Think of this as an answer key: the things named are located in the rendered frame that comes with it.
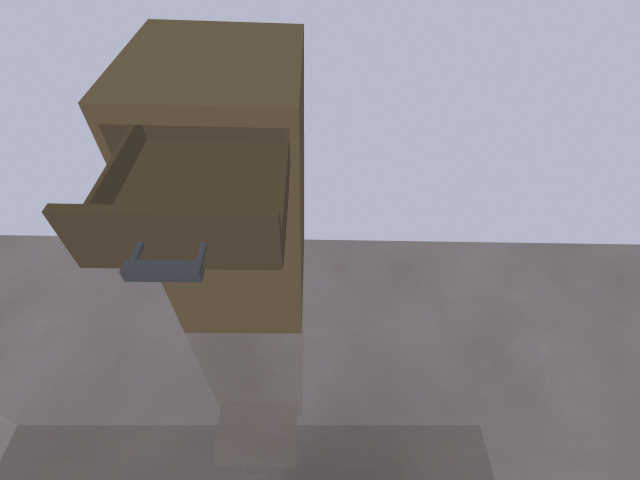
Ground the cabinet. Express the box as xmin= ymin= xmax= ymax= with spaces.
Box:
xmin=78 ymin=19 xmax=304 ymax=334

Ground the handle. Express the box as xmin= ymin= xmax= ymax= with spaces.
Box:
xmin=119 ymin=241 xmax=207 ymax=283

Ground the drawer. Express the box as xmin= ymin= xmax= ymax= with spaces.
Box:
xmin=42 ymin=125 xmax=290 ymax=270

